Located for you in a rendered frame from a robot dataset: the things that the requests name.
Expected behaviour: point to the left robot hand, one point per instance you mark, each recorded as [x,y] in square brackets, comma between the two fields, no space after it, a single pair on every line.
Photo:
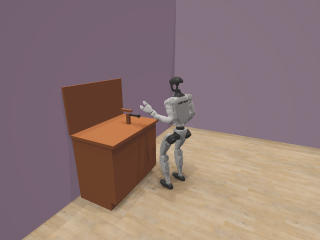
[147,108]

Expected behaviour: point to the robot left forearm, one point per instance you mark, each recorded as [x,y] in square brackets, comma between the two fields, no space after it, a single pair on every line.
[161,118]

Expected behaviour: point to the tap lever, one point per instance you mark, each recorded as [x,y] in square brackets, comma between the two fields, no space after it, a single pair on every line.
[135,115]

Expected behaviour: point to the robot right foot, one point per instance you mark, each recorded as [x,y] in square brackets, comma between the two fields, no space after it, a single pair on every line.
[175,174]

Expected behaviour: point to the robot left upper arm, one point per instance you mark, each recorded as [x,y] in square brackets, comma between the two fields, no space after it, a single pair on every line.
[169,109]

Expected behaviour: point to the robot torso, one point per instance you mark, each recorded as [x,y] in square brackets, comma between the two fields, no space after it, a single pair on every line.
[180,109]

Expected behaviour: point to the counter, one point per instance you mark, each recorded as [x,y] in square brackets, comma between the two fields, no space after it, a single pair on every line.
[113,151]

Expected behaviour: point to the robot right upper arm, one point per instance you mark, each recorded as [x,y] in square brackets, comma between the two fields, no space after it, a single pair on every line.
[191,105]

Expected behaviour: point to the robot right forearm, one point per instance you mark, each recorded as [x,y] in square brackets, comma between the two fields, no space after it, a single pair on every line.
[189,117]

